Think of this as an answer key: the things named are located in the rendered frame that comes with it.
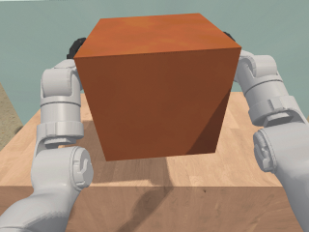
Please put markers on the left robot hand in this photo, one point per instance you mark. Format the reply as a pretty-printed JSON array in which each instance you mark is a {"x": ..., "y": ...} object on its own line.
[{"x": 74, "y": 48}]

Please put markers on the left robot upper arm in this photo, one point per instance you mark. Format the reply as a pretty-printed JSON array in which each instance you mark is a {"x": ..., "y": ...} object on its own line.
[{"x": 58, "y": 176}]

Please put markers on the robot left forearm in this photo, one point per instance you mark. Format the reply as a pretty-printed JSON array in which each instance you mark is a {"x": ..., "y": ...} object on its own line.
[{"x": 60, "y": 102}]

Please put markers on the carton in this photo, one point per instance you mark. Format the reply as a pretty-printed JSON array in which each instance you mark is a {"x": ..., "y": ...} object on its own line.
[{"x": 157, "y": 85}]

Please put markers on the robot right forearm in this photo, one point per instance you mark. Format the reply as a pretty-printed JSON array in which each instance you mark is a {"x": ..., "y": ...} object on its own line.
[{"x": 267, "y": 97}]

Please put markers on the right robot upper arm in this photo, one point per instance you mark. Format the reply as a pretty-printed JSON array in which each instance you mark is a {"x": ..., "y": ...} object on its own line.
[{"x": 283, "y": 150}]

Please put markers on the pedestal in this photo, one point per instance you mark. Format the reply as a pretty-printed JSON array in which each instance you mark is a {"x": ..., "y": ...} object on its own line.
[{"x": 225, "y": 191}]

